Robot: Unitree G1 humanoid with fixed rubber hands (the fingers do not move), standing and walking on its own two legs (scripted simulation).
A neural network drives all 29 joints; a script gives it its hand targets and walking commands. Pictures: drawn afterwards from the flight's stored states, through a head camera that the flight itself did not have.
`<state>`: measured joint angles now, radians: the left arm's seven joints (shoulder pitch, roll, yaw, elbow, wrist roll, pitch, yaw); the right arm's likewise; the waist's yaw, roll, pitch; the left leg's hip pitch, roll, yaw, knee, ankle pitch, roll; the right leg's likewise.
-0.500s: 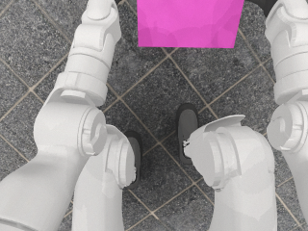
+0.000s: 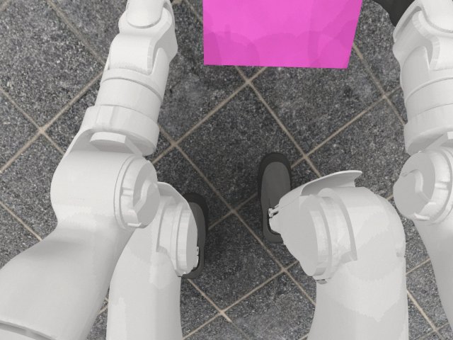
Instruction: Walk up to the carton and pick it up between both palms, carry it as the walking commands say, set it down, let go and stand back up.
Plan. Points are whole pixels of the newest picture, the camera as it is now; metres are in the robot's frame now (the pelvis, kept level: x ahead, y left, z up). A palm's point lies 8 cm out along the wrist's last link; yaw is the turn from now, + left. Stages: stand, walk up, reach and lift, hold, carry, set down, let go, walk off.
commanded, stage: set down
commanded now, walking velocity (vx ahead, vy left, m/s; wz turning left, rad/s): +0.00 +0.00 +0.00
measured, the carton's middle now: out of the picture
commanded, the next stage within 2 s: none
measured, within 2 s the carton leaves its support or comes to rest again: rests again in 0.96 s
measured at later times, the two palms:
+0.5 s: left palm out of the picture +0.56 +0.03 -0.18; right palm out of the picture +0.51 -0.28 -0.17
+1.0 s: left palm (159, 16) +0.54 +0.04 -0.20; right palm (404, 19) +0.49 -0.29 -0.19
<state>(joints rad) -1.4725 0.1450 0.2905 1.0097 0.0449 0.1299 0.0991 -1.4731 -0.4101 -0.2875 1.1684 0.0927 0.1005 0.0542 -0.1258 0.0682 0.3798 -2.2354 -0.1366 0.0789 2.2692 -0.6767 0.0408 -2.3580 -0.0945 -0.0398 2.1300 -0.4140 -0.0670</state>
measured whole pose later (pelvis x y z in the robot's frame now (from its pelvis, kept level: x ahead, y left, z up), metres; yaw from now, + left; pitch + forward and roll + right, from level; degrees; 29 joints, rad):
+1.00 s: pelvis +0.00 +0.00 +0.00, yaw -1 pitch +35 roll +1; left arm -1.48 0.21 0.10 1.13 -0.03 0.07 0.10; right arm -1.50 -0.44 -0.23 1.35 0.15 -0.03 0.01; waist -0.11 0.03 0.45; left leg -2.20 -0.12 0.07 2.28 -0.69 0.03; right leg -2.34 -0.08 -0.05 2.14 -0.41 -0.08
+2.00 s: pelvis +0.00 -0.01 +0.10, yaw -1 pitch +42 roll +3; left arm -1.25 0.22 0.16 0.86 -0.08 0.21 0.15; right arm -1.22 -0.42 -0.30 0.98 0.12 0.13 0.03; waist -0.11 0.05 0.08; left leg -2.03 -0.10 0.06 1.92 -0.63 0.02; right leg -2.17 -0.03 -0.02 1.80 -0.38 -0.05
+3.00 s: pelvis +0.06 -0.02 +0.32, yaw -3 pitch +40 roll +2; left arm -0.87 0.15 0.22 0.78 0.08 0.13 0.09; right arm -0.86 -0.28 -0.36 0.85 -0.08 0.07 0.11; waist -0.08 0.04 -0.05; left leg -1.31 -0.08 -0.03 0.99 -0.38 0.00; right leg -1.42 0.01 -0.02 0.91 -0.19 -0.05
